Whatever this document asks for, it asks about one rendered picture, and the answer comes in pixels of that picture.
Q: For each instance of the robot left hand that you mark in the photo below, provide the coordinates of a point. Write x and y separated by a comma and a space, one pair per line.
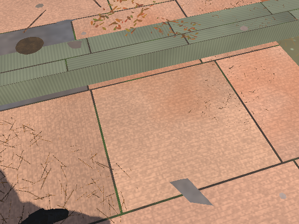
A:
49, 216

